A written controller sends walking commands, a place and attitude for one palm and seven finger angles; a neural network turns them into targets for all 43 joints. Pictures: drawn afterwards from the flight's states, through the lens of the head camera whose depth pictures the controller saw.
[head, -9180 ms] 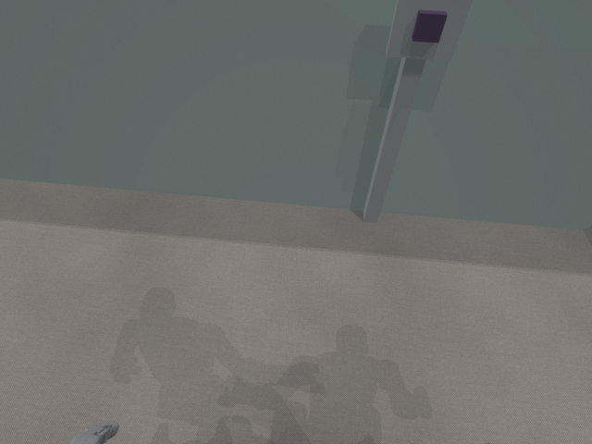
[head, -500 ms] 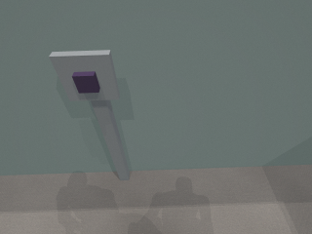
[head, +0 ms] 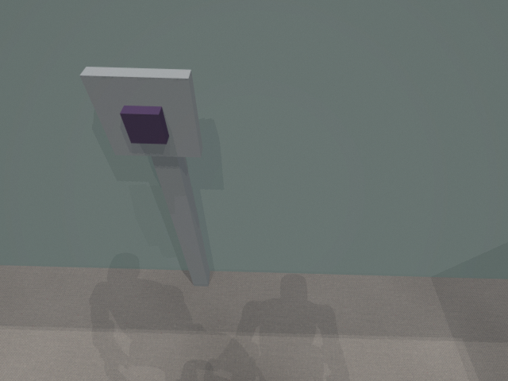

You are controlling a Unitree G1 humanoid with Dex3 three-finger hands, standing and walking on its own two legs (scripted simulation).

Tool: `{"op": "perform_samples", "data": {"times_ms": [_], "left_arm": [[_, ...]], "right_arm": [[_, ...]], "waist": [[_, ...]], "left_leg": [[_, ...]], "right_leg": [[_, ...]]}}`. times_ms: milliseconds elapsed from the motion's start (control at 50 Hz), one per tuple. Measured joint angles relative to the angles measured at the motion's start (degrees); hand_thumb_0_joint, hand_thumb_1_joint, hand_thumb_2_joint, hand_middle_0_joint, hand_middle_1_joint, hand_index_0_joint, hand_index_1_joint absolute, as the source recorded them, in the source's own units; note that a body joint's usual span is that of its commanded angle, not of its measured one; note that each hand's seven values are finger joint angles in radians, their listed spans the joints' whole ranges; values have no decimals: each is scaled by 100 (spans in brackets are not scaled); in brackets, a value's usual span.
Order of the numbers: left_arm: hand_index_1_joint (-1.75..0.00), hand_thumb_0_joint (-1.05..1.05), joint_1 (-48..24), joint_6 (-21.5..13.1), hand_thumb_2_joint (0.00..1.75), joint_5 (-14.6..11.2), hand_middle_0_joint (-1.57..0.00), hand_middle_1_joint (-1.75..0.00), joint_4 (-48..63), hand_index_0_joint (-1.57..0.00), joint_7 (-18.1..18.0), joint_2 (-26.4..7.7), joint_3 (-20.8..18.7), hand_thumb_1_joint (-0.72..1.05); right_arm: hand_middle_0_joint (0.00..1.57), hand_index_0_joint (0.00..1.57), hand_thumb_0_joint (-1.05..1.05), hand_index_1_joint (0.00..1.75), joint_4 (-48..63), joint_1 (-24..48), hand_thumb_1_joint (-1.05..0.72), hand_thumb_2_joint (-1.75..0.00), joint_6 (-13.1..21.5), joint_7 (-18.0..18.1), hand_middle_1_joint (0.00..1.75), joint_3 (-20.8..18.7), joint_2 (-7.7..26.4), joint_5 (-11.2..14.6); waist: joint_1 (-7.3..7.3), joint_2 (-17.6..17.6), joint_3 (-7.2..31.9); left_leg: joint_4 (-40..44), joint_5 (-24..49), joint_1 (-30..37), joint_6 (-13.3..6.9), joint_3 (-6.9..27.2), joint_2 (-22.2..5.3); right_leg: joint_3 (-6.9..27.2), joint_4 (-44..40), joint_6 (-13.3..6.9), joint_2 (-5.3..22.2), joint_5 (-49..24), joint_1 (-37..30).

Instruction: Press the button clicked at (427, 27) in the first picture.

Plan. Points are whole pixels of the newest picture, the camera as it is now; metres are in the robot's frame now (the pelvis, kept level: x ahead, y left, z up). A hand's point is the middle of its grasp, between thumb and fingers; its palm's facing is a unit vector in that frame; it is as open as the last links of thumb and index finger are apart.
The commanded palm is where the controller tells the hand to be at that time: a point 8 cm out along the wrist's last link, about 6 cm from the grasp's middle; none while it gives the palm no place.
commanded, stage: come to a stop and stand still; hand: left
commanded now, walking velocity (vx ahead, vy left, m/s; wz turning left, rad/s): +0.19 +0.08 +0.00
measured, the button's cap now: (146, 124) +0.53 +0.24 +0.10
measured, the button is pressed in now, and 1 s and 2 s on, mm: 0 0 0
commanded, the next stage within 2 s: look again from close up in 1.82 s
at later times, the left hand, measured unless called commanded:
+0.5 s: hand (162, 379) +0.15 +0.17 -0.16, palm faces +0.05 -0.97 -0.24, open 7.4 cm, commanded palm none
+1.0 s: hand out of the picture +0.03 +0.24 -0.15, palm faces +0.07 -0.95 -0.29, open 7.4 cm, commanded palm none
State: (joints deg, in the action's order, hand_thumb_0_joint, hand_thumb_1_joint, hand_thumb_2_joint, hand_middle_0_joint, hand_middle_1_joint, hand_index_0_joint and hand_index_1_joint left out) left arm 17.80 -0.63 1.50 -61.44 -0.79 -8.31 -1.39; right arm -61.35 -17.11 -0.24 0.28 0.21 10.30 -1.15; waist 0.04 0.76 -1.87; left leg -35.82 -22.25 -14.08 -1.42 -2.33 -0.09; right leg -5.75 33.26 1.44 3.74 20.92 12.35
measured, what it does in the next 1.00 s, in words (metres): steps on the spot: right foot, then left foot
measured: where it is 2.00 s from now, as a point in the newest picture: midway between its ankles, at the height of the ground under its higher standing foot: outside the picture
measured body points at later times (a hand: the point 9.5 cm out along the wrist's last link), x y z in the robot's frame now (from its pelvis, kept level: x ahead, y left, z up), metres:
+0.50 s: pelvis +0.06 -0.01 +0.00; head +0.11 -0.03 +0.45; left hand +0.15 +0.22 -0.14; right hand +0.07 -0.23 -0.17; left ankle -0.02 +0.10 -0.68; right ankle +0.13 -0.11 -0.73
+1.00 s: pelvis +0.05 +0.04 +0.00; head +0.05 +0.00 +0.45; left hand +0.03 +0.29 -0.13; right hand +0.11 -0.19 -0.16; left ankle +0.03 +0.12 -0.73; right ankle +0.13 -0.10 -0.73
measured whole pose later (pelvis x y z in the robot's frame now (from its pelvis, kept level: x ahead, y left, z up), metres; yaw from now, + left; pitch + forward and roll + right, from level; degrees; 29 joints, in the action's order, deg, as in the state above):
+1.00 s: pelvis +0.05 +0.04 +0.00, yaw +2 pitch -2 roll +1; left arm 20.0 1.8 1.4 -58.7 -0.8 -10.9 -0.2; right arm -53.0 -16.1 -0.9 0.2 -0.3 12.3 -1.0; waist 1.0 3.4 -0.4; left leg -29.4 -17.6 -10.5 -3.1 -5.3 2.7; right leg 2.1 31.1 0.9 3.0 10.2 19.7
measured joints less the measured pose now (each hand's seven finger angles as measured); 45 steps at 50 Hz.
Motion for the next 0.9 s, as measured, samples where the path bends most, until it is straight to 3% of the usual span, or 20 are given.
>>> {"op": "perform_samples", "data": {"times_ms": [60, 80, 160, 200, 280, 360, 380, 480, 540, 600, 660, 700, 800, 900], "left_arm": [[-30, 0, 134, -13, 90, 12, -20, -30, 16, -20, -2, -71, -79, 91], [-30, 0, 167, 21, 90, 9, -20, -30, -13, -20, 2, -97, -90, 91], [-30, 0, 10, 134, 90, -17, -20, -30, -140, -20, -3, -155, -83, 91], [-30, 1, -195, 143, 90, -32, -20, -30, -79, -20, -3, -182, -91, 91], [-30, 1, -670, 130, 90, -65, -20, -30, 193, -20, -16, -146, -68, 91], [-30, 0, -969, 56, 90, -60, -20, -30, 462, -20, -35, -90, -31, 91], [-30, 0, -979, 11, 90, -51, -20, -30, 526, -20, -37, -105, -21, 91], [-30, 0, -1062, -73, 90, -26, -20, -30, 626, -20, -102, -47, -1, 91], [-30, 0, -1049, 48, 90, 6, -20, -30, 655, -20, -109, -35, -11, 91], [-30, 0, -975, 141, 90, 37, -20, -30, 683, -20, -85, -54, -39, 91], [-30, 0, -835, 183, 90, 30, -20, -30, 694, -20, -72, -127, -81, 91], [-30, 0, -676, 196, 90, -9, -20, -30, 648, -20, -141, -137, -17, 91], [-30, 0, -252, 362, 90, -3, -20, -30, 527, -20, -76, -183, 75, 91], [-30, 0, 37, 291, 90, -4, -20, -30, 417, -20, -5, -264, 95, 91]], "right_arm": [[19, 20, 0, 30, 8, 11, -91, -90, 40, -25, 30, -22, -30, -1], [19, 20, 0, 30, 32, 7, -91, -90, 101, -26, 30, -22, -38, -11], [19, 20, 0, 30, 131, -107, -91, -90, 338, 106, 30, -4, -95, -35], [19, 20, 0, 30, 112, -185, -91, -90, 357, 154, 30, 30, -159, -38], [19, 20, 0, 30, -1, -259, -91, -90, 281, 196, 30, 92, -261, -20], [20, 20, 0, 30, -45, -229, -91, -89, 143, 174, 30, 30, -298, 22], [20, 21, 0, 30, -33, -243, -91, -89, 117, 164, 30, 3, -305, 41], [20, 21, 0, 30, 79, 141, -91, -89, -81, 166, 30, -199, -168, 112], [20, 20, 0, 30, 196, 407, -91, -89, -162, 120, 30, -257, -106, 100], [19, 20, 0, 30, 335, 549, -91, -90, -168, 58, 30, -264, -72, 72], [19, 20, 0, 30, 438, 577, -91, -90, -102, 33, 30, -239, -63, 61], [19, 20, 0, 30, 602, 477, -91, -90, -72, 25, 30, -235, 21, 58], [19, 20, 0, 30, 932, 188, -91, -90, -110, 25, 30, -181, 98, -2], [19, 20, 0, 30, 970, 151, -93, -90, -90, 26, 30, -103, 105, 17]], "waist": [[77, -218, -53], [84, -279, -54], [-31, -216, -118], [-56, -183, -173], [-61, -81, -320], [-80, -1, -462], [-81, -23, -457], [-149, 73, -523], [-128, -17, -471], [-49, -146, -356], [31, -257, -233], [-27, -146, -100], [21, 1, 159], [87, 139, 141]], "left_leg": [[11, -60, 102, -87, -113, 118], [53, -86, 158, -131, -148, 167], [399, -27, 437, -247, -118, 196], [723, 110, 622, -224, -65, 208], [1192, 311, 892, -173, 51, 235], [1038, 131, 993, -91, 106, 259], [845, 1, 956, -64, 106, 286], [-1493, -1044, -81, 125, 254, 273], [-1939, -933, -513, 214, 197, 154], [-1546, -689, -604, 244, 106, 41], [-547, -250, -337, 240, 23, -9], [175, 201, -65, 211, -26, -77], [112, 244, 95, -73, -212, 83], [353, 341, 272, -147, -319, 222]], "right_leg": [[29, 183, 48, 157, 199, -41], [49, 407, -27, 206, 221, 33], [209, 2510, -242, -14, 948, 860], [186, 2816, -230, -61, 777, 1206], [194, 1945, -187, -102, 42, 1459], [202, 452, -234, -155, -775, 1103], [205, 111, -262, -137, -1288, 947], [113, 250, -395, -162, -715, 907], [120, 30, -377, -143, -890, 872], [162, -161, -362, -122, -1051, 888], [211, -224, -308, -123, -1146, 925], [157, -84, -230, -155, -1103, 977], [382, 198, -224, -48, -600, 926], [642, -21, -112, -25, -1047, 807]]}}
